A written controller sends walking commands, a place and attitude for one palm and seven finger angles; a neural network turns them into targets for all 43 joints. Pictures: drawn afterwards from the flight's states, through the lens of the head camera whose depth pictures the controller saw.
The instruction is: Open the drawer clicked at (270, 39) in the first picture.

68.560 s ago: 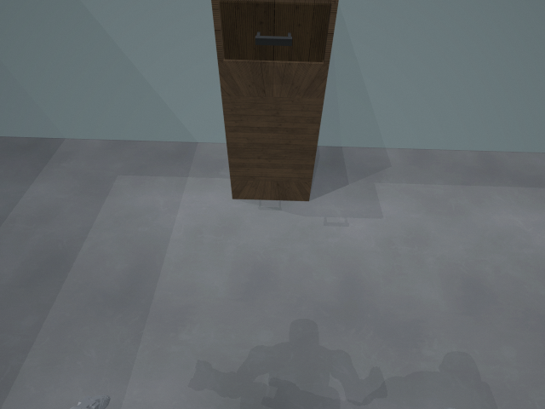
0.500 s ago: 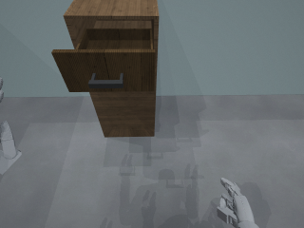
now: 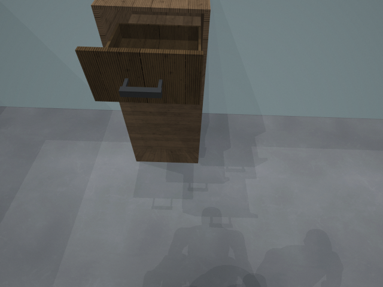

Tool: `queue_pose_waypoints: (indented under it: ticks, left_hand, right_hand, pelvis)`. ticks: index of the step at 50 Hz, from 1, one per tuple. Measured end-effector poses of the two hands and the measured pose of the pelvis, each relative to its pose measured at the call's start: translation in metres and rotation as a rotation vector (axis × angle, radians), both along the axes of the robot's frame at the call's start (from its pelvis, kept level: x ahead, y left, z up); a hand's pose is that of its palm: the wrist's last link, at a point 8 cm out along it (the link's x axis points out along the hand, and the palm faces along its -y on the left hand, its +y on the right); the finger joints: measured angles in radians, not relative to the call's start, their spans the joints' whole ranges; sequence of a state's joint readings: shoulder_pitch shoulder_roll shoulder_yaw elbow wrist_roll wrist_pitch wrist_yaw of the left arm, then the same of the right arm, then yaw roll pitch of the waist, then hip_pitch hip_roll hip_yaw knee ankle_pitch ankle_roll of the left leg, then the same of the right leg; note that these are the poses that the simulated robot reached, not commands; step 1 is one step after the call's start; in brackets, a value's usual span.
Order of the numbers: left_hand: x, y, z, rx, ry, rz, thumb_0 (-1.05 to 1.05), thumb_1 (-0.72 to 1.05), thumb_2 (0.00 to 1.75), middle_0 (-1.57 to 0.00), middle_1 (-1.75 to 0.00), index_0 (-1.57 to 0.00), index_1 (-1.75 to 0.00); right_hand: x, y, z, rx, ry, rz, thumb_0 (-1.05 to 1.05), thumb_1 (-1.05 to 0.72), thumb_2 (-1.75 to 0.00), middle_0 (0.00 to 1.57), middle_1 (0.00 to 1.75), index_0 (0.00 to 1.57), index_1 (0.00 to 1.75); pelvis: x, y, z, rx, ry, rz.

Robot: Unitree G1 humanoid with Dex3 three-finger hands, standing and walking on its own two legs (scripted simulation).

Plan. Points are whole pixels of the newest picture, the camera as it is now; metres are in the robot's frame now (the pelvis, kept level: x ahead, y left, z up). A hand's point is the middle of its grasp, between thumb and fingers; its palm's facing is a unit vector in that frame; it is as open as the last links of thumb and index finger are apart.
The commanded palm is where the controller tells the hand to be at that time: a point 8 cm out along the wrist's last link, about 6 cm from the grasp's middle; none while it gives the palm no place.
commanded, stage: let the arm hang, fingers relaxed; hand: left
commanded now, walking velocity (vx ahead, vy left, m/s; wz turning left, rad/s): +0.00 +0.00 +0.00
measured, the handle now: (142, 87) +0.62 +0.19 +0.04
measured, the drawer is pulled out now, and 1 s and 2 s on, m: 0.25 0.25 0.25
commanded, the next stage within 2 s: look to check the result in 0.60 s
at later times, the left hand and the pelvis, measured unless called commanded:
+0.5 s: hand out of the picture +0.04 +0.18 -0.17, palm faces +0.02 -0.98 -0.22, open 7.3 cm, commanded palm none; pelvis +0.01 +0.00 +0.00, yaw -1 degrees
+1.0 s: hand out of the picture +0.05 +0.19 -0.16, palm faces +0.01 -0.96 -0.26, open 7.4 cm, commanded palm none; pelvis +0.03 -0.01 +0.01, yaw -1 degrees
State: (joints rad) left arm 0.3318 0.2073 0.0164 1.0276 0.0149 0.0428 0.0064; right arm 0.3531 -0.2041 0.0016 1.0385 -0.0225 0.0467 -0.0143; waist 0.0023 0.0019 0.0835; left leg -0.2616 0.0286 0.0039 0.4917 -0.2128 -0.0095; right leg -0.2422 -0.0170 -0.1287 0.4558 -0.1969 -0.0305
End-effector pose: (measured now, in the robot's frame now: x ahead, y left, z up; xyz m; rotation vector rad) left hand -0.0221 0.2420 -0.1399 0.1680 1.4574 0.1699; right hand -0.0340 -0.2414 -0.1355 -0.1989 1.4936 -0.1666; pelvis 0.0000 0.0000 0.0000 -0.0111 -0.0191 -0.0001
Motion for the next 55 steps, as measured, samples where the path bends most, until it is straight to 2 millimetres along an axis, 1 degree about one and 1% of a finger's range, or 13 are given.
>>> queue_pose_waypoints:
  ticks: [3, 5, 7, 12, 17, 23, 25, 28, 36, 43, 48, 55]
  left_hand:
    - [-0.011, 0.007, 0.006, 0.027, 0.031, 0.011, 0.00, 0.94, 0.90, -0.21, -0.30, -0.20, -0.30]
    - [-0.012, 0.011, 0.009, 0.044, 0.035, 0.014, 0.00, 0.93, 0.90, -0.21, -0.30, -0.20, -0.30]
    - [-0.010, 0.014, 0.012, 0.058, 0.028, 0.015, 0.00, 0.92, 0.90, -0.21, -0.30, -0.20, -0.30]
    - [0.008, 0.015, 0.014, 0.072, -0.022, 0.006, 0.00, 0.91, 0.90, -0.20, -0.30, -0.20, -0.30]
    - [0.032, 0.006, 0.012, 0.053, -0.080, -0.009, 0.00, 0.91, 0.90, -0.20, -0.30, -0.20, -0.30]
    - [0.053, -0.010, 0.007, 0.012, -0.121, -0.021, 0.00, 0.91, 0.90, -0.20, -0.30, -0.20, -0.30]
    - [0.057, -0.014, 0.006, 0.002, -0.123, -0.023, 0.00, 0.91, 0.90, -0.20, -0.30, -0.20, -0.30]
    - [0.059, -0.015, 0.005, 0.001, -0.116, -0.021, 0.00, 0.92, 0.90, -0.21, -0.30, -0.20, -0.30]
    - [0.056, -0.013, 0.006, 0.010, -0.079, -0.011, 0.00, 0.92, 0.90, -0.21, -0.30, -0.20, -0.30]
    - [0.057, -0.008, 0.010, 0.030, -0.059, -0.012, 0.00, 0.91, 0.90, -0.21, -0.30, -0.20, -0.30]
    - [0.066, -0.005, 0.012, 0.044, -0.066, -0.021, 0.00, 0.91, 0.90, -0.21, -0.30, -0.20, -0.30]
    - [0.088, 0.001, 0.016, 0.060, -0.108, -0.039, 0.00, 0.91, 0.90, -0.21, -0.30, -0.20, -0.30]
  right_hand:
    - [-0.005, 0.010, -0.005, 0.030, 0.003, -0.017, 0.01, -0.91, -0.90, 0.20, 0.30, 0.20, 0.30]
    - [-0.005, 0.017, -0.009, 0.050, -0.007, -0.026, 0.01, -0.91, -0.90, 0.20, 0.30, 0.20, 0.30]
    - [-0.002, 0.024, -0.012, 0.069, -0.022, -0.032, 0.01, -0.91, -0.89, 0.20, 0.30, 0.20, 0.30]
    - [0.011, 0.035, -0.018, 0.102, -0.067, -0.038, 0.01, -0.91, -0.89, 0.20, 0.30, 0.20, 0.30]
    - [0.024, 0.039, -0.018, 0.109, -0.101, -0.042, 0.01, -0.91, -0.89, 0.20, 0.30, 0.20, 0.30]
    - [0.031, 0.032, -0.014, 0.087, -0.107, -0.047, 0.01, -0.91, -0.89, 0.20, 0.30, 0.20, 0.30]
    - [0.032, 0.028, -0.013, 0.077, -0.105, -0.049, 0.01, -0.91, -0.89, 0.20, 0.30, 0.20, 0.30]
    - [0.033, 0.024, -0.011, 0.066, -0.098, -0.050, 0.01, -0.91, -0.89, 0.20, 0.30, 0.20, 0.30]
    - [0.039, 0.015, -0.010, 0.053, -0.076, -0.041, 0.01, -0.91, -0.90, 0.20, 0.30, 0.20, 0.30]
    - [0.054, 0.008, -0.010, 0.045, -0.087, -0.032, 0.01, -0.91, -0.89, 0.20, 0.30, 0.20, 0.30]
    - [0.068, 0.000, -0.009, 0.036, -0.108, -0.023, 0.01, -0.91, -0.89, 0.20, 0.30, 0.20, 0.30]
    - [0.088, -0.013, -0.005, 0.012, -0.143, -0.011, 0.01, -0.91, -0.89, 0.20, 0.30, 0.20, 0.30]
  pelvis:
    - [0.000, 0.002, 0.001, 0.002, -0.002, -0.003]
    - [0.000, 0.003, 0.002, 0.004, -0.004, -0.006]
    - [0.000, 0.004, 0.002, 0.006, -0.006, -0.008]
    - [0.002, 0.005, 0.002, 0.012, -0.012, -0.014]
    - [0.004, 0.004, 0.003, 0.016, -0.014, -0.018]
    - [0.009, 0.003, 0.004, 0.017, -0.015, -0.019]
    - [0.011, 0.002, 0.004, 0.017, -0.015, -0.019]
    - [0.013, 0.000, 0.004, 0.016, -0.015, -0.019]
    - [0.019, -0.003, 0.006, 0.014, -0.011, -0.015]
    - [0.024, -0.005, 0.006, 0.014, -0.010, -0.018]
    - [0.028, -0.007, 0.007, 0.014, -0.009, -0.021]
    - [0.033, -0.010, 0.008, 0.014, -0.009, -0.023]
